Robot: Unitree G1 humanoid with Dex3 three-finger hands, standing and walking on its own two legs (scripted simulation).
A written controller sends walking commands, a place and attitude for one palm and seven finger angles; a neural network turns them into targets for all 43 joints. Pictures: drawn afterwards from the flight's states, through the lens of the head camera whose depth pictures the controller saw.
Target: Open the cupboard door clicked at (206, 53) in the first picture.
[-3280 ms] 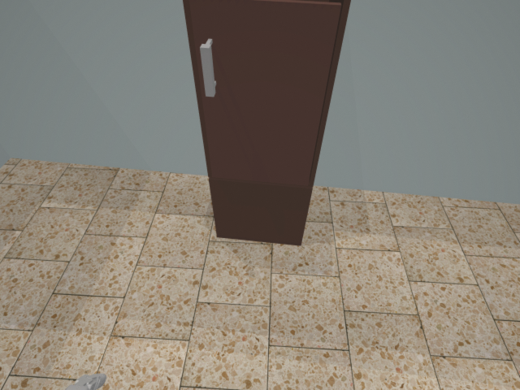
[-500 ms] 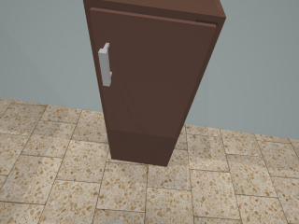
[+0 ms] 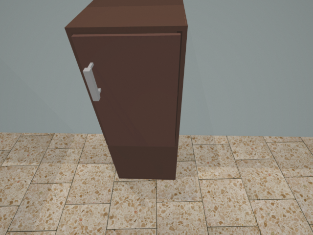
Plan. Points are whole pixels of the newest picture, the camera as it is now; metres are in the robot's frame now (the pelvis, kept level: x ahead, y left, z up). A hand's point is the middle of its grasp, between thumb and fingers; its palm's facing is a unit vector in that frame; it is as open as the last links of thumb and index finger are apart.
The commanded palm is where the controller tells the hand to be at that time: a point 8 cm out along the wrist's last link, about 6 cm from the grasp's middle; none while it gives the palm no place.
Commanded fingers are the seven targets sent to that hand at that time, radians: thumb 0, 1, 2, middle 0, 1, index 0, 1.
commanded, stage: come to a stop and stand still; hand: left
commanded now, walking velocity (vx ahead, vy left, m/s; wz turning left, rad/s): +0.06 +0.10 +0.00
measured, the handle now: (93, 81) +0.61 +0.27 +0.08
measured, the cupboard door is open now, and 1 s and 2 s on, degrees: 0 0 0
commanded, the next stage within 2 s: look again from close up in 0.64 s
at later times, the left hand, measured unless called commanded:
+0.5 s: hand out of the picture -0.01 +0.21 -0.19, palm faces +0.07 -0.98 -0.16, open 7.4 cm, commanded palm none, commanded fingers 0.00 0.90 0.90 -0.20 -0.30 -0.20 -0.30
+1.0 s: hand out of the picture +0.00 +0.22 -0.18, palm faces +0.02 -0.97 -0.24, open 7.4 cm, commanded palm none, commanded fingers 0.00 0.90 0.90 -0.20 -0.30 -0.20 -0.30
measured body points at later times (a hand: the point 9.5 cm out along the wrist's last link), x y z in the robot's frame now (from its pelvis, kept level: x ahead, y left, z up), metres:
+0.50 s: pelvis +0.01 +0.05 -0.01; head +0.02 +0.06 +0.44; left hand -0.01 +0.26 -0.17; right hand +0.05 -0.18 -0.16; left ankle -0.02 +0.15 -0.75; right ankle -0.02 -0.10 -0.75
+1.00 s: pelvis +0.00 +0.04 -0.01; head +0.01 +0.02 +0.44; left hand +0.00 +0.27 -0.16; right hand +0.00 -0.18 -0.18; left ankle -0.02 +0.15 -0.75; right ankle -0.02 -0.10 -0.75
